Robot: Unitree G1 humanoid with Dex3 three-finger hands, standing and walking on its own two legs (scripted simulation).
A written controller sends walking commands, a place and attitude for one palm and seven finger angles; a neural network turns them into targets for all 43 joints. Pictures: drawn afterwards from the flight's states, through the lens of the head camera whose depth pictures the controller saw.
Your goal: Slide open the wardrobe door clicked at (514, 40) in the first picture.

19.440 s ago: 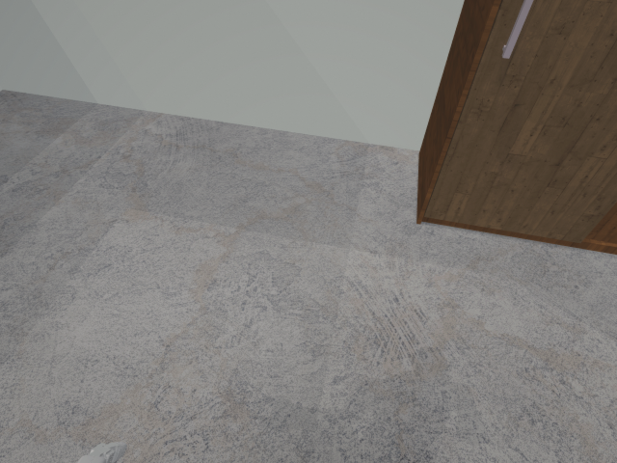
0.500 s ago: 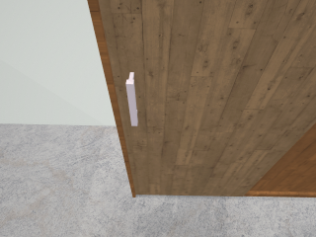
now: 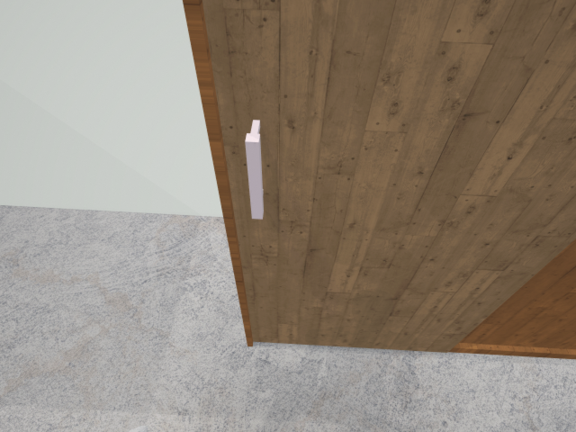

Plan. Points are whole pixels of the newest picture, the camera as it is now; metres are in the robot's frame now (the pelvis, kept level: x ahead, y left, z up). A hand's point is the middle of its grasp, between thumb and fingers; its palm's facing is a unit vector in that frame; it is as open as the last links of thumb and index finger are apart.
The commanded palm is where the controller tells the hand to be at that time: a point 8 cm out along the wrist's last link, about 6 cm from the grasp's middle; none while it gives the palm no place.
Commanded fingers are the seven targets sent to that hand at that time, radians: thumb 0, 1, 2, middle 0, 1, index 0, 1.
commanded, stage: raise the hand with hooked fingers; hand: left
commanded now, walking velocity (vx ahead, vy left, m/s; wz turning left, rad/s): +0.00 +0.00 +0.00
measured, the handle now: (256, 172) +0.46 +0.09 +0.10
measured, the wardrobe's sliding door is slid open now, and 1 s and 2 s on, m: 0.00 0.00 0.00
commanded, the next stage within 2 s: none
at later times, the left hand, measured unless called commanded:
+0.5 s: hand out of the picture +0.12 +0.19 +0.01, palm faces +0.16 -0.98 -0.07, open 9.5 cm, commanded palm +0.13 +0.25 +0.00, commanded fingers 0.00 0.20 0.60 -0.25 -0.75 -0.25 -0.75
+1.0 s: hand (111, 346) +0.20 +0.24 +0.04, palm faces -0.01 -1.00 -0.05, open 12.5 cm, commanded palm +0.18 +0.30 +0.07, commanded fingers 0.00 -0.38 0.35 -0.29 -1.12 -0.29 -1.12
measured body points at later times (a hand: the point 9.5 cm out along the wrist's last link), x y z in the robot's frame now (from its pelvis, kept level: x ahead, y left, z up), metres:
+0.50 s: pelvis -0.06 -0.04 -0.07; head -0.04 -0.02 +0.38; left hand +0.10 +0.25 +0.02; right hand +0.15 -0.27 -0.12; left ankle +0.02 +0.10 -0.73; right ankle -0.06 -0.11 -0.73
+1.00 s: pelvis -0.02 +0.00 -0.03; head +0.02 +0.01 +0.42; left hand +0.20 +0.29 +0.04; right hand +0.15 -0.25 -0.10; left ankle +0.02 +0.10 -0.73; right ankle -0.06 -0.11 -0.73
